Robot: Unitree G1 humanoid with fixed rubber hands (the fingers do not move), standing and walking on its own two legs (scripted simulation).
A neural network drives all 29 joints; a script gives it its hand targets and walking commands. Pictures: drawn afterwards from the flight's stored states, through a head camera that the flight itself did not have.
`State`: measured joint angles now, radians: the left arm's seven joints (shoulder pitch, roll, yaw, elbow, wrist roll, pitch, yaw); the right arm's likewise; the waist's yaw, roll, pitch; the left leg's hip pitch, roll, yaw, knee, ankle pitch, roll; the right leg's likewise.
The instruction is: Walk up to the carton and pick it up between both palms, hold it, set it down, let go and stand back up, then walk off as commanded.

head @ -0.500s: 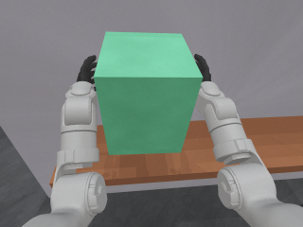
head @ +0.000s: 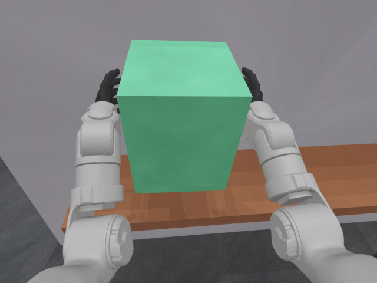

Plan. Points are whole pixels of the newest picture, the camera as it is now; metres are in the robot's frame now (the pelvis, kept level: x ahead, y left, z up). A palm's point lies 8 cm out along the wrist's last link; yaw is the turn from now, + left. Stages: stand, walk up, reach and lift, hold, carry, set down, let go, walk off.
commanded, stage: hold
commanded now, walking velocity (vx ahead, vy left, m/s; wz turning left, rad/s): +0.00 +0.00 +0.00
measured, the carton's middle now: (180, 118) +0.39 +0.01 +0.20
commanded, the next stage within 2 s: set down in 1.94 s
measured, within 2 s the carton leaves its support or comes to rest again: neither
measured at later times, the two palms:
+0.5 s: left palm (107, 108) +0.37 +0.16 +0.24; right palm (251, 106) +0.37 -0.13 +0.24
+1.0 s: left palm (106, 108) +0.37 +0.16 +0.24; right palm (252, 106) +0.37 -0.13 +0.24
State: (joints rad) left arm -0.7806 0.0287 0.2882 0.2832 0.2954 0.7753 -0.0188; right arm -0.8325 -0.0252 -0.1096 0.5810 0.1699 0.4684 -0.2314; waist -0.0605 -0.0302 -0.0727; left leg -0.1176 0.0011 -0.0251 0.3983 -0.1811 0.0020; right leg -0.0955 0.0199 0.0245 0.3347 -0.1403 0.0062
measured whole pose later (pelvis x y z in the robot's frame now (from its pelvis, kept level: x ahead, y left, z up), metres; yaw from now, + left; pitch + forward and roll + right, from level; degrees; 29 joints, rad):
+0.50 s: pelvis +0.00 +0.00 +0.00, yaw +0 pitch -6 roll -1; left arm -0.78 0.03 0.29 0.28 0.30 0.78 -0.02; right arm -0.83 -0.03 -0.11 0.58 0.17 0.47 -0.23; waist -0.06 -0.03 -0.06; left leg -0.12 0.00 -0.03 0.40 -0.18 0.00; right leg -0.10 0.02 0.02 0.33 -0.14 0.01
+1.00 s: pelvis +0.00 +0.00 +0.00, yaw +0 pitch -6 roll -1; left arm -0.78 0.03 0.29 0.28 0.30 0.78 -0.02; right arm -0.83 -0.03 -0.11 0.58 0.17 0.47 -0.23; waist -0.06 -0.03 -0.07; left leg -0.12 0.00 -0.03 0.40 -0.18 0.00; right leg -0.10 0.02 0.02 0.33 -0.14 0.01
